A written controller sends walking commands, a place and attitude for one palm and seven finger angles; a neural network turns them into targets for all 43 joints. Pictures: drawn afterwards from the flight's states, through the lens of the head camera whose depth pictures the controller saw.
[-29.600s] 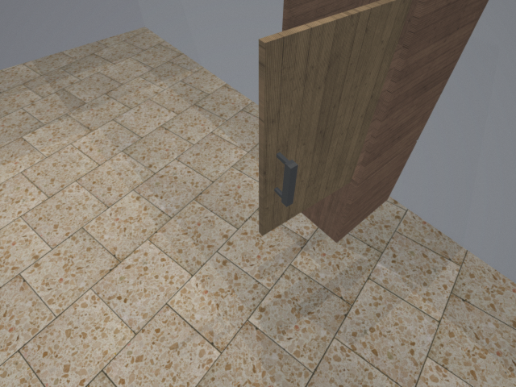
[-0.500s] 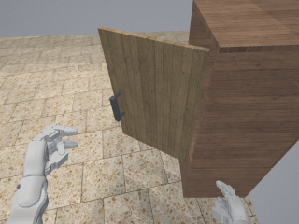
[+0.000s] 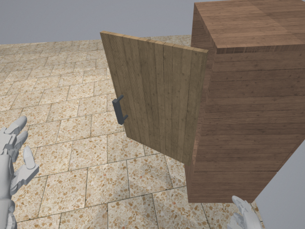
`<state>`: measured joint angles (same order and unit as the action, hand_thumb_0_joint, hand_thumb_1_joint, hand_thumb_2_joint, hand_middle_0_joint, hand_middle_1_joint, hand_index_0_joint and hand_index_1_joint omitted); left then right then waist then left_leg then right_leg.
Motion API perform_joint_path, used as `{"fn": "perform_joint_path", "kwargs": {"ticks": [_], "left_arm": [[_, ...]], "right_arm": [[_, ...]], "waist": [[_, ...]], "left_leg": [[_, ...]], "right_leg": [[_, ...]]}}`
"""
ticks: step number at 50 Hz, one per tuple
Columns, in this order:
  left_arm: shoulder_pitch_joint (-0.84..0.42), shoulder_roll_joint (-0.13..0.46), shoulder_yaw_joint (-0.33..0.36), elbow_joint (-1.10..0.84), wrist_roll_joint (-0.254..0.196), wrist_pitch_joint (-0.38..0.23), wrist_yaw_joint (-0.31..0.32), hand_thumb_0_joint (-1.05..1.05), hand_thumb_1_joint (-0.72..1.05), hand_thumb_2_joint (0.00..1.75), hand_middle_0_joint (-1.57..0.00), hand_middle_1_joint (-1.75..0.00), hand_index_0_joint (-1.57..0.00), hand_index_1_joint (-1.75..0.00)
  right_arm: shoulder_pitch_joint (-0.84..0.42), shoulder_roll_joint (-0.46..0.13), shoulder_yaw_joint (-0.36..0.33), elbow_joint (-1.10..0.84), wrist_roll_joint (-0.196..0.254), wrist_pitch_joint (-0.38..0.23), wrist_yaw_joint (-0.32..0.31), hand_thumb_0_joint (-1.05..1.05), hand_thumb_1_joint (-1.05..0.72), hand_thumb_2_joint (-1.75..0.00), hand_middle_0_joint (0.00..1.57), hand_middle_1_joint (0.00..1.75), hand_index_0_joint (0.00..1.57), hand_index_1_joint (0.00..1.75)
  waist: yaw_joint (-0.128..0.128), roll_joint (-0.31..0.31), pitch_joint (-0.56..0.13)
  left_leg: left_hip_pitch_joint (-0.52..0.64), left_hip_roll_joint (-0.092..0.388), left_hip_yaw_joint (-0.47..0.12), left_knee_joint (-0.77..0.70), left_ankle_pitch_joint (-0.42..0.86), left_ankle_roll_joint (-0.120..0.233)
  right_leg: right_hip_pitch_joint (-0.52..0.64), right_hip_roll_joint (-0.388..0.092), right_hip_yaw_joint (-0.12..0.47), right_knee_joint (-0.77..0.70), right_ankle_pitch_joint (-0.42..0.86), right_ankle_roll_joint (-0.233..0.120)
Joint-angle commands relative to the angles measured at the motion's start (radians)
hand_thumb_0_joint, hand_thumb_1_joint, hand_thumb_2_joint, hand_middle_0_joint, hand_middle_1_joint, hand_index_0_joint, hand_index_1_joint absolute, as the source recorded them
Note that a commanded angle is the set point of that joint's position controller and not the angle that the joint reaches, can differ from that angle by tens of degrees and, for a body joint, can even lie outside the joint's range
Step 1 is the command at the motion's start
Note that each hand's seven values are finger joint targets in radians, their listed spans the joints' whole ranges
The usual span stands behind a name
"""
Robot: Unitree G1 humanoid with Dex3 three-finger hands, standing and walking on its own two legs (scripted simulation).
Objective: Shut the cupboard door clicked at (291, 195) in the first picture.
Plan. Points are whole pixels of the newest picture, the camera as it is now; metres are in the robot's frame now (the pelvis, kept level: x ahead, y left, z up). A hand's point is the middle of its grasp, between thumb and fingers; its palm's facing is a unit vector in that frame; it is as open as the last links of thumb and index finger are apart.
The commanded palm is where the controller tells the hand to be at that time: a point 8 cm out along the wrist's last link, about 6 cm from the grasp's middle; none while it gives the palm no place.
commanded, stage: draw the hand back to the body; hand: left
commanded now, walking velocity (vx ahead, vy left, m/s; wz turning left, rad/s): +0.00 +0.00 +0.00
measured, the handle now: (121, 109) +0.62 +0.24 -0.10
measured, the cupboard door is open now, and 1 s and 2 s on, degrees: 60 60 60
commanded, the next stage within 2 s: step back with the hand held close in 0.12 s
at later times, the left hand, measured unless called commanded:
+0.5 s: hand (33, 163) +0.20 +0.28 +0.15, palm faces +0.39 -0.77 -0.50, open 7.4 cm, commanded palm +0.14 +0.32 +0.17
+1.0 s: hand (6, 187) +0.14 +0.30 +0.15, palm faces +0.44 -0.76 -0.48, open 7.4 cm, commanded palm +0.08 +0.33 +0.17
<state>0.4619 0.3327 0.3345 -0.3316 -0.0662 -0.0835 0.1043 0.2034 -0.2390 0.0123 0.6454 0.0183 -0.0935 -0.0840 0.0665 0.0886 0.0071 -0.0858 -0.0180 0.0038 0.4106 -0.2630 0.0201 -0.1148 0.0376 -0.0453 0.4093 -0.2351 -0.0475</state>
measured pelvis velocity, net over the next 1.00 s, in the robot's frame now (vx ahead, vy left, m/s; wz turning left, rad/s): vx -0.06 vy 0.03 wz -0.02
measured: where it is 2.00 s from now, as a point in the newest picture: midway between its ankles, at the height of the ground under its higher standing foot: outside the picture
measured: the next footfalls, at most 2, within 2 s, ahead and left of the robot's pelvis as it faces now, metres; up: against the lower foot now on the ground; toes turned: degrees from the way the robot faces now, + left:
right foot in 1.70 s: -0.08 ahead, -0.10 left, +0.00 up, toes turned +9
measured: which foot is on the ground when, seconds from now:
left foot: down 0.00-1.00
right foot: down 0.00-1.00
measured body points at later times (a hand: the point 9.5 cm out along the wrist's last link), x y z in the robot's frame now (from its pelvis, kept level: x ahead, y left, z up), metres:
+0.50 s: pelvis -0.01 +0.02 +0.00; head +0.00 -0.01 +0.45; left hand +0.17 +0.32 +0.18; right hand +0.16 -0.24 -0.10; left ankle -0.02 +0.11 -0.74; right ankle +0.00 -0.09 -0.74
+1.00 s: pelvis -0.06 +0.03 -0.02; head -0.06 +0.03 +0.43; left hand +0.11 +0.34 +0.18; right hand +0.10 -0.21 -0.10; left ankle -0.02 +0.11 -0.74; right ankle +0.00 -0.09 -0.74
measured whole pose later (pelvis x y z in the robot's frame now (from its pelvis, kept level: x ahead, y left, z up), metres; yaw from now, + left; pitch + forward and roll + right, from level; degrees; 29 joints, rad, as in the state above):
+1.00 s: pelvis -0.06 +0.03 -0.02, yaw -1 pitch +1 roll -1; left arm 0.52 0.39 0.44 -0.45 -0.02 -0.20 0.15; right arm 0.23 -0.24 0.01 0.55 0.02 -0.01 -0.09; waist 0.00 0.02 -0.01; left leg -0.38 -0.04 0.04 0.64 -0.28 0.07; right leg -0.40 0.01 -0.02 0.60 -0.21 0.00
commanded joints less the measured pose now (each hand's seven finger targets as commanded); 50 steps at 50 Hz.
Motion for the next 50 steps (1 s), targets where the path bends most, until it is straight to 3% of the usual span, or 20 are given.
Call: {"fn": "perform_joint_path", "kwargs": {"ticks": [1,4,5,7,12,13,14,16,18,21,23,25,28,32,34,35,41,45,46,50], "left_arm": [[-0.101,0.237,0.142,-0.256,-0.003,-0.082,0.023,0.00,0.90,0.90,-0.20,-0.30,-0.20,-0.30],[-0.087,0.231,0.147,-0.232,-0.005,-0.081,0.023,0.00,0.90,0.90,-0.20,-0.30,-0.20,-0.30],[-0.072,0.239,0.156,-0.210,-0.006,-0.079,0.021,0.00,0.90,0.90,-0.20,-0.30,-0.20,-0.30],[-0.088,0.222,0.141,-0.225,-0.006,-0.083,0.018,0.00,0.90,0.90,-0.20,-0.30,-0.20,-0.30],[-0.078,0.210,0.131,-0.224,-0.007,-0.085,0.015,0.00,0.90,0.90,-0.20,-0.30,-0.20,-0.30],[-0.156,0.304,0.229,-0.258,-0.001,-0.121,0.030,0.00,0.90,0.90,-0.20,-0.30,-0.20,-0.30],[-0.070,0.246,0.185,-0.188,0.001,-0.127,0.028,0.00,0.90,0.90,-0.20,-0.30,-0.20,-0.30],[-0.038,0.231,0.166,-0.190,0.005,-0.148,0.028,0.00,0.90,0.90,-0.20,-0.30,-0.20,-0.30],[-0.004,0.230,0.165,-0.189,0.001,-0.157,0.034,0.00,0.90,0.90,-0.20,-0.30,-0.20,-0.30],[0.035,0.261,0.198,-0.231,-0.004,-0.165,0.045,0.00,0.90,0.90,-0.20,-0.30,-0.20,-0.30],[0.036,0.276,0.206,-0.279,-0.005,-0.160,0.049,0.00,0.90,0.90,-0.20,-0.30,-0.20,-0.30],[0.046,0.304,0.231,-0.302,-0.005,-0.147,0.051,0.00,0.90,0.90,-0.20,-0.30,-0.20,-0.30],[0.073,0.288,0.224,-0.303,-0.007,-0.131,0.052,0.00,0.90,0.90,-0.20,-0.30,-0.20,-0.30],[0.094,0.281,0.228,-0.296,-0.006,-0.126,0.053,0.00,0.90,0.90,-0.20,-0.30,-0.20,-0.30],[0.089,0.274,0.224,-0.286,-0.002,-0.127,0.055,0.00,0.90,0.90,-0.20,-0.30,-0.20,-0.30],[0.083,0.294,0.246,-0.288,0.003,-0.131,0.056,0.00,0.90,0.90,-0.20,-0.30,-0.20,-0.30],[0.033,0.272,0.234,-0.309,0.026,-0.160,0.061,0.00,0.90,0.90,-0.20,-0.30,-0.20,-0.30],[-0.016,0.293,0.255,-0.329,0.042,-0.178,0.066,0.00,0.90,0.90,-0.20,-0.30,-0.20,-0.30],[-0.014,0.261,0.228,-0.327,0.042,-0.179,0.066,0.00,0.90,0.90,-0.20,-0.30,-0.20,-0.30],[-0.036,0.286,0.242,-0.348,0.047,-0.194,0.073,0.00,0.90,0.90,-0.20,-0.30,-0.20,-0.30]], "right_arm": [[-0.146,-0.076,-0.029,-0.168,-0.004,-0.072,-0.009,0.00,-0.90,-0.90,0.20,0.30,0.20,0.30],[-0.142,-0.071,-0.028,-0.163,-0.005,-0.074,-0.007,0.00,-0.90,-0.90,0.20,0.30,0.20,0.30],[-0.142,-0.075,-0.030,-0.158,-0.005,-0.073,-0.008,0.00,-0.90,-0.90,0.20,0.30,0.20,0.30],[-0.142,-0.073,-0.030,-0.163,-0.003,-0.071,-0.006,0.00,-0.90,-0.90,0.20,0.30,0.20,0.30],[-0.139,-0.074,-0.033,-0.163,-0.003,-0.070,-0.003,0.00,-0.90,-0.90,0.20,0.30,0.20,0.30],[-0.126,-0.125,-0.053,-0.190,0.007,-0.041,0.001,0.00,-0.90,-0.90,0.20,0.30,0.20,0.30],[-0.116,-0.114,-0.056,-0.168,0.001,-0.025,0.003,0.00,-0.90,-0.90,0.20,0.30,0.20,0.30],[-0.121,-0.103,-0.059,-0.173,0.002,-0.004,0.008,0.00,-0.90,-0.90,0.20,0.30,0.20,0.30],[-0.112,-0.106,-0.066,-0.178,0.008,0.011,0.008,0.00,-0.90,-0.90,0.20,0.30,0.20,0.30],[-0.120,-0.114,-0.069,-0.193,0.009,0.030,-0.003,0.00,-0.90,-0.90,0.20,0.30,0.20,0.30],[-0.125,-0.125,-0.070,-0.217,0.008,0.046,-0.014,0.00,-0.90,-0.90,0.20,0.30,0.20,0.30],[-0.128,-0.129,-0.072,-0.231,0.007,0.060,-0.022,0.00,-0.90,-0.90,0.20,0.30,0.20,0.30],[-0.109,-0.128,-0.075,-0.250,0.007,0.078,-0.023,0.00,-0.90,-0.90,0.20,0.30,0.20,0.30],[-0.104,-0.132,-0.076,-0.260,0.005,0.086,-0.024,0.00,-0.90,-0.90,0.20,0.30,0.20,0.30],[-0.102,-0.135,-0.074,-0.260,0.006,0.085,-0.024,0.00,-0.90,-0.90,0.20,0.30,0.20,0.30],[-0.109,-0.142,-0.077,-0.258,0.004,0.083,-0.025,0.00,-0.90,-0.90,0.20,0.30,0.20,0.30],[-0.101,-0.139,-0.065,-0.263,0.002,0.059,-0.028,0.00,-0.90,-0.90,0.20,0.30,0.20,0.30],[-0.087,-0.148,-0.068,-0.253,-0.004,0.038,-0.027,0.00,-0.90,-0.90,0.20,0.30,0.20,0.30],[-0.080,-0.139,-0.064,-0.252,-0.005,0.034,-0.026,0.00,-0.90,-0.90,0.20,0.30,0.20,0.30],[-0.065,-0.148,-0.072,-0.241,-0.007,0.016,-0.017,0.00,-0.90,-0.90,0.20,0.30,0.20,0.30]], "waist": [[0.003,-0.018,-0.075],[0.002,-0.020,-0.042],[0.003,-0.051,-0.025],[-0.001,-0.014,-0.031],[-0.002,-0.026,-0.045],[-0.048,-0.035,0.004],[-0.056,-0.081,-0.019],[-0.059,-0.129,-0.042],[-0.064,-0.126,-0.097],[-0.066,-0.069,-0.155],[-0.061,-0.018,-0.189],[-0.054,0.007,-0.216],[-0.057,-0.018,-0.222],[-0.059,-0.028,-0.195],[-0.062,-0.045,-0.161],[-0.058,-0.035,-0.157],[-0.068,-0.003,-0.088],[-0.068,-0.002,-0.081],[-0.073,-0.007,-0.079],[-0.077,-0.064,-0.074]], "left_leg": [[-0.033,0.028,0.010,-0.045,0.204,0.020],[-0.042,0.029,0.012,-0.048,0.193,0.016],[-0.051,0.031,0.010,-0.047,0.191,0.017],[-0.041,0.031,0.011,-0.051,0.186,0.016],[-0.031,0.034,0.011,-0.060,0.187,0.016],[-0.112,0.049,-0.017,0.011,0.087,0.030],[-0.106,0.040,-0.028,0.057,0.065,0.030],[-0.131,0.036,-0.032,0.098,0.054,0.026],[-0.140,0.039,-0.034,0.096,0.073,0.023],[-0.121,0.063,-0.045,0.041,0.211,0.019],[-0.125,0.089,-0.064,0.013,0.379,0.015],[-0.133,0.105,-0.074,0.016,0.497,0.010],[-0.168,0.124,-0.078,0.023,0.526,0.003],[-0.258,0.140,-0.097,-0.007,0.380,0.015],[-0.345,0.146,-0.112,-0.036,0.212,0.035],[-0.394,0.146,-0.119,-0.052,0.125,0.045],[-0.638,0.163,-0.169,-0.133,-0.273,0.086],[-0.709,0.164,-0.177,-0.127,-0.368,0.100],[-0.714,0.155,-0.168,-0.109,-0.371,0.097],[-0.648,0.099,-0.136,0.009,-0.379,0.078]], "right_leg": [[0.042,-0.067,0.061,-0.084,0.131,0.034],[0.026,-0.064,0.060,-0.091,0.121,0.035],[0.021,-0.062,0.064,-0.104,0.112,0.035],[0.023,-0.064,0.064,-0.101,0.100,0.034],[0.029,-0.061,0.057,-0.099,0.102,0.036],[-0.080,-0.127,0.195,-0.157,0.088,0.027],[-0.104,-0.167,0.217,-0.175,0.070,0.011],[-0.123,-0.207,0.230,-0.171,0.077,-0.004],[-0.093,-0.218,0.215,-0.133,0.133,-0.015],[-0.051,-0.177,0.149,-0.035,0.288,0.001],[-0.008,-0.129,0.103,0.047,0.393,0.022],[0.015,-0.105,0.087,0.098,0.457,0.034],[0.024,-0.098,0.094,0.135,0.463,0.036],[0.022,-0.093,0.107,0.157,0.380,0.040],[0.034,-0.084,0.118,0.157,0.305,0.045],[0.062,-0.078,0.123,0.159,0.292,0.047],[0.141,-0.054,0.116,0.222,0.180,0.058],[0.167,-0.046,0.128,0.248,0.163,0.058],[0.162,-0.055,0.136,0.245,0.157,0.054],[0.039,-0.107,0.229,0.124,0.009,0.021]]}}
